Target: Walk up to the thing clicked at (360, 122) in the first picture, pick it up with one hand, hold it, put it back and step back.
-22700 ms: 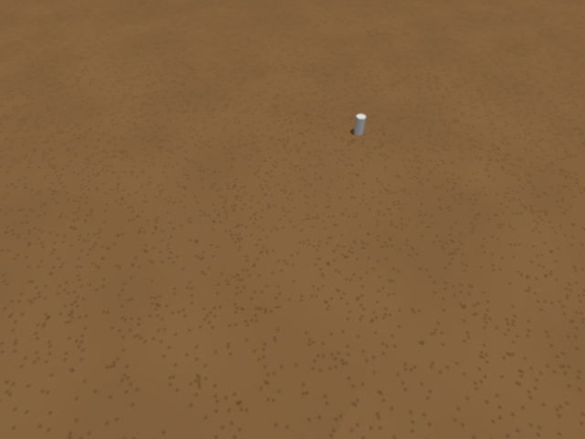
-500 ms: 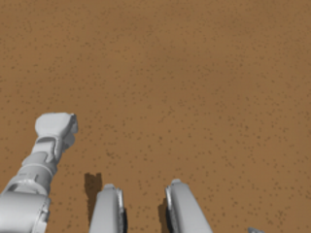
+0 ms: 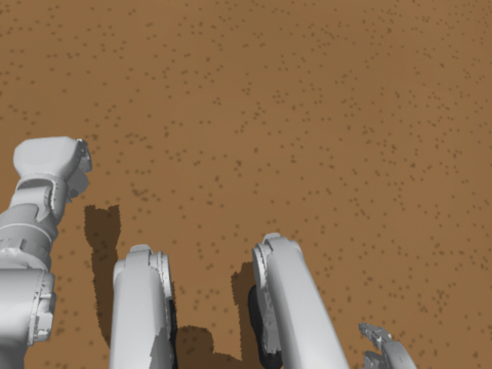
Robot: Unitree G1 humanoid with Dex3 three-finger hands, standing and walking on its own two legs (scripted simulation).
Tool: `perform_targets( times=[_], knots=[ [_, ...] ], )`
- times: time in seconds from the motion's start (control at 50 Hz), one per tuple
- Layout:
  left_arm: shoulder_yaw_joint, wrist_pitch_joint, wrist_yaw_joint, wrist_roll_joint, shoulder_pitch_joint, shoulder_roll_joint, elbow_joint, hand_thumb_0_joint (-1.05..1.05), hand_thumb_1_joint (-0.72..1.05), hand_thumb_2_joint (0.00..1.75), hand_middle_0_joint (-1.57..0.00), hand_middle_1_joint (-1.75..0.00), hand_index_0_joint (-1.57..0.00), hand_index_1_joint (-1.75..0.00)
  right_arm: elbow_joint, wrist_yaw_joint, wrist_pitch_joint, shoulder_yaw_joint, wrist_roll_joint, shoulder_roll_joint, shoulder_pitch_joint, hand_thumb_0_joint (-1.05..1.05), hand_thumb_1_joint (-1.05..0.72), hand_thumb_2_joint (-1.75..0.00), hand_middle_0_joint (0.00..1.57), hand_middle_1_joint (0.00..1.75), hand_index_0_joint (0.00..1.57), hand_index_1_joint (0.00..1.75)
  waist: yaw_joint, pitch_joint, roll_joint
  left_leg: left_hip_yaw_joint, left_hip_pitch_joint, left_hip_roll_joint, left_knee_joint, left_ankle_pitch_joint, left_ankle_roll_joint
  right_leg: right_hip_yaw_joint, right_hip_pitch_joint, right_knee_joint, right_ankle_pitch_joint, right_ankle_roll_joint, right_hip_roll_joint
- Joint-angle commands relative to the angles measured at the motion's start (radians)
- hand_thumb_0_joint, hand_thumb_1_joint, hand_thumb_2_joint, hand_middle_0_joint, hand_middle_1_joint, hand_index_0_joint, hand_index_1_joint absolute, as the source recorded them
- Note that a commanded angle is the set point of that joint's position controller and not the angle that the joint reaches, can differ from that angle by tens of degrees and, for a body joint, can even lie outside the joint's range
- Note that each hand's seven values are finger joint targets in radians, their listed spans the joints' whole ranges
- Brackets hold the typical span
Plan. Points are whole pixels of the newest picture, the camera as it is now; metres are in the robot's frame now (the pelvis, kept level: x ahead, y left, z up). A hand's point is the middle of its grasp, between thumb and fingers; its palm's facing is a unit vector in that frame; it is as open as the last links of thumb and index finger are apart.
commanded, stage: crouch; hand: left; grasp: from above
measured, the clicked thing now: (64, 175) +0.45 +0.28 -0.19
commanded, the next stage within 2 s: lower in 0.80 s
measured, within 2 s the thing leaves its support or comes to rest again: rests again in 1.84 s
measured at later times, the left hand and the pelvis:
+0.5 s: hand (77, 181) +0.45 +0.27 -0.23, palm faces -0.46 -0.05 -0.89, open 6.9 cm; pelvis -0.01 +0.00 -0.07, yaw -2 degrees
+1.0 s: hand (81, 181) +0.46 +0.27 -0.26, palm faces -0.45 -0.05 -0.89, open 6.9 cm; pelvis -0.01 +0.00 -0.10, yaw -3 degrees
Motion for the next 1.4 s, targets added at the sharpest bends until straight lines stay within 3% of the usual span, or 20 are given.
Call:
perform_targets(
  times=[0.0, 0.08, 0.12, 0.16, 0.18, 0.22, 0.26, 0.4, 0.52, 0.54, 0.6, 0.64, 0.78, 0.82, 0.9, 0.96, 1.02, 1.06, 1.24, 1.38],
  knots=[
    [0.043, -0.001, 0.051, -0.008, -0.397, 0.261, -0.158, 0.00, 0.52, 0.73, -0.83, -0.87, -0.89, -0.81, -0.016, -0.001, -0.012, -0.073, -0.004, -0.220, 0.205, 0.00, -0.91, -0.90, 0.20, 0.30, 0.20, 0.30, -0.024, -0.671, 0.233, 0.048, 0.574, -0.010, -0.180, 0.183, 0.019, -0.070, 0.231, -0.193, 0.248, -0.080, 0.019],
    [0.053, 0.000, 0.047, -0.006, -0.393, 0.295, -0.123, 0.00, 0.53, 0.72, -0.85, -0.86, -0.91, -0.80, -0.016, 0.006, -0.007, -0.067, -0.005, -0.216, 0.199, 0.00, -0.92, -0.90, 0.20, 0.30, 0.20, 0.30, -0.014, -0.662, 0.232, 0.057, 0.537, -0.009, -0.137, 0.191, 0.022, -0.068, 0.217, -0.161, 0.256, -0.079, 0.025],
    [0.045, 0.001, 0.041, -0.006, -0.354, 0.270, -0.077, 0.00, 0.54, 0.71, -0.86, -0.85, -0.91, -0.79, -0.014, 0.012, -0.005, -0.063, -0.010, -0.217, 0.202, 0.00, -0.92, -0.91, 0.20, 0.30, 0.20, 0.30, -0.023, -0.635, 0.199, 0.053, 0.508, -0.008, -0.117, 0.194, 0.023, -0.075, 0.211, -0.142, 0.260, -0.077, 0.028],
    [0.050, -0.007, 0.036, -0.012, -0.407, 0.288, -0.113, 0.00, 0.55, 0.71, -0.86, -0.85, -0.92, -0.79, -0.014, 0.015, -0.002, -0.065, -0.011, -0.223, 0.207, 0.00, -0.91, -0.90, 0.20, 0.30, 0.20, 0.30, -0.030, -0.670, 0.203, 0.056, 0.507, -0.006, -0.087, 0.212, 0.028, -0.073, 0.211, -0.132, 0.283, -0.074, 0.032],
    [0.058, -0.011, 0.035, -0.012, -0.432, 0.320, -0.132, 0.00, 0.54, 0.70, -0.86, -0.84, -0.92, -0.78, -0.013, 0.015, 0.000, -0.063, -0.008, -0.226, 0.200, 0.00, -0.92, -0.90, 0.20, 0.30, 0.20, 0.30, -0.019, -0.678, 0.232, 0.058, 0.496, -0.005, -0.081, 0.214, 0.025, -0.072, 0.205, -0.114, 0.284, -0.077, 0.032],
    [0.051, -0.006, 0.030, -0.001, -0.344, 0.292, -0.026, 0.00, 0.55, 0.71, -0.87, -0.84, -0.93, -0.79, -0.011, 0.021, 0.004, -0.059, -0.012, -0.226, 0.209, 0.00, -0.92, -0.91, 0.20, 0.30, 0.20, 0.30, -0.032, -0.609, 0.187, 0.056, 0.457, -0.005, -0.070, 0.195, 0.026, -0.078, 0.184, -0.107, 0.265, -0.073, 0.033],
    [0.054, -0.018, 0.031, -0.013, -0.434, 0.312, -0.100, 0.00, 0.56, 0.69, -0.87, -0.84, -0.93, -0.78, -0.008, 0.023, 0.004, -0.057, -0.014, -0.225, 0.197, 0.00, -0.92, -0.90, 0.20, 0.30, 0.20, 0.30, -0.022, -0.633, 0.233, 0.057, 0.448, -0.005, -0.061, 0.183, 0.025, -0.078, 0.168, -0.085, 0.259, -0.079, 0.036],
    [0.061, -0.030, 0.028, 0.001, -0.446, 0.345, -0.041, 0.00, 0.53, 0.69, -0.86, -0.81, -0.91, -0.76, -0.008, 0.029, 0.010, -0.049, -0.013, -0.242, 0.201, 0.00, -0.91, -0.90, 0.20, 0.30, 0.20, 0.30, -0.033, -0.586, 0.243, 0.043, 0.406, -0.006, -0.041, 0.101, 0.020, -0.093, 0.085, -0.039, 0.185, -0.084, 0.033],
    [0.075, -0.041, 0.038, 0.004, -0.497, 0.388, -0.046, 0.00, 0.53, 0.71, -0.86, -0.82, -0.91, -0.77, -0.001, 0.031, 0.008, -0.033, -0.019, -0.246, 0.207, 0.00, -0.92, -0.91, 0.20, 0.30, 0.20, 0.30, -0.044, -0.616, 0.233, 0.057, 0.368, -0.006, 0.017, 0.125, 0.028, -0.094, 0.101, -0.014, 0.212, -0.078, 0.040],
    [0.081, -0.040, 0.039, 0.003, -0.451, 0.380, 0.006, 0.00, 0.54, 0.70, -0.87, -0.81, -0.92, -0.76, 0.003, 0.033, 0.006, -0.028, -0.021, -0.244, 0.210, 0.00, -0.92, -0.90, 0.20, 0.30, 0.20, 0.30, -0.042, -0.577, 0.224, 0.053, 0.355, -0.007, 0.015, 0.117, 0.025, -0.096, 0.087, -0.005, 0.202, -0.079, 0.036],
    [0.078, -0.051, 0.040, 0.007, -0.507, 0.410, -0.024, 0.00, 0.53, 0.67, -0.86, -0.79, -0.91, -0.75, 0.001, 0.030, 0.008, -0.021, -0.022, -0.243, 0.199, 0.00, -0.92, -0.90, 0.20, 0.30, 0.20, 0.30, -0.043, -0.598, 0.235, 0.061, 0.326, -0.007, 0.034, 0.092, 0.028, -0.098, 0.091, -0.005, 0.177, -0.079, 0.045],
    [0.078, -0.050, 0.042, 0.008, -0.465, 0.396, 0.011, 0.00, 0.54, 0.68, -0.87, -0.80, -0.92, -0.75, 0.004, 0.032, 0.007, -0.014, -0.026, -0.243, 0.207, 0.00, -0.91, -0.90, 0.20, 0.30, 0.20, 0.30, -0.044, -0.600, 0.209, 0.061, 0.309, -0.009, 0.046, 0.104, 0.029, -0.102, 0.108, 0.007, 0.188, -0.076, 0.046],
    [0.083, -0.056, 0.038, 0.006, -0.493, 0.436, 0.008, 0.00, 0.56, 0.71, -0.90, -0.80, -0.94, -0.76, 0.007, 0.032, 0.008, 0.000, -0.030, -0.252, 0.205, 0.00, -0.91, -0.90, 0.20, 0.30, 0.20, 0.30, -0.049, -0.577, 0.214, 0.063, 0.260, -0.006, 0.082, 0.104, 0.033, -0.105, 0.108, 0.022, 0.193, -0.072, 0.050],
    [0.061, -0.055, 0.032, 0.004, -0.480, 0.406, 0.019, 0.00, 0.59, 0.69, -0.90, -0.81, -0.95, -0.76, 0.004, 0.034, 0.010, 0.003, -0.031, -0.250, 0.197, 0.00, -0.92, -0.90, 0.20, 0.30, 0.20, 0.30, -0.052, -0.571, 0.223, 0.058, 0.279, -0.003, 0.083, 0.106, 0.030, -0.112, 0.095, 0.030, 0.199, -0.074, 0.052],
    [0.064, -0.052, 0.031, 0.009, -0.472, 0.414, 0.008, 0.00, 0.55, 0.70, -0.90, -0.79, -0.94, -0.75, 0.003, 0.035, 0.016, 0.003, -0.027, -0.255, 0.198, 0.00, -0.92, -0.90, 0.20, 0.30, 0.20, 0.30, -0.047, -0.599, 0.255, 0.052, 0.306, -0.003, 0.089, 0.136, 0.025, -0.121, 0.089, 0.055, 0.229, -0.076, 0.053],
    [0.038, -0.053, 0.031, -0.001, -0.481, 0.385, 0.069, 0.00, 0.54, 0.73, -0.91, -0.80, -0.94, -0.76, 0.004, 0.036, 0.016, 0.013, -0.029, -0.259, 0.193, 0.00, -0.92, -0.90, 0.20, 0.30, 0.20, 0.30, -0.082, -0.502, 0.199, 0.044, 0.235, -0.003, 0.100, 0.095, 0.033, -0.126, 0.051, 0.048, 0.199, -0.073, 0.055],
    [0.054, -0.064, 0.042, 0.015, -0.495, 0.422, 0.052, 0.00, 0.54, 0.70, -0.91, -0.77, -0.94, -0.73, 0.004, 0.034, 0.013, 0.020, -0.033, -0.267, 0.186, 0.00, -0.92, -0.90, 0.20, 0.30, 0.20, 0.30, -0.064, -0.530, 0.260, 0.033, 0.288, -0.003, 0.101, 0.108, 0.021, -0.137, 0.023, 0.082, 0.202, -0.080, 0.052],
    [0.048, -0.069, 0.050, 0.022, -0.503, 0.410, 0.063, 0.00, 0.57, 0.69, -0.92, -0.78, -0.95, -0.74, 0.000, 0.038, 0.011, 0.027, -0.037, -0.267, 0.183, 0.00, -0.92, -0.90, 0.20, 0.30, 0.20, 0.30, -0.080, -0.526, 0.268, 0.029, 0.297, -0.003, 0.112, 0.118, 0.020, -0.142, 0.010, 0.094, 0.214, -0.079, 0.052],
    [0.090, -0.081, 0.101, 0.040, -0.489, 0.467, 0.088, 0.00, 0.60, 0.71, -0.94, -0.79, -0.98, -0.76, -0.006, 0.047, -0.003, 0.048, -0.062, -0.282, 0.177, 0.00, -0.92, -0.90, 0.20, 0.30, 0.20, 0.30, -0.088, -0.532, 0.314, 0.031, 0.279, -0.004, 0.151, 0.130, 0.018, -0.152, 0.004, 0.130, 0.226, -0.074, 0.052],
    [0.115, -0.076, 0.120, 0.031, -0.494, 0.506, 0.067, 0.00, 0.59, 0.75, -0.93, -0.78, -0.96, -0.74, -0.002, 0.053, -0.009, 0.063, -0.074, -0.287, 0.189, 0.00, -0.90, -0.90, 0.20, 0.30, 0.20, 0.30, -0.096, -0.555, 0.298, 0.031, 0.234, -0.001, 0.194, 0.153, 0.025, -0.150, 0.054, 0.138, 0.260, -0.063, 0.058]
  ],
)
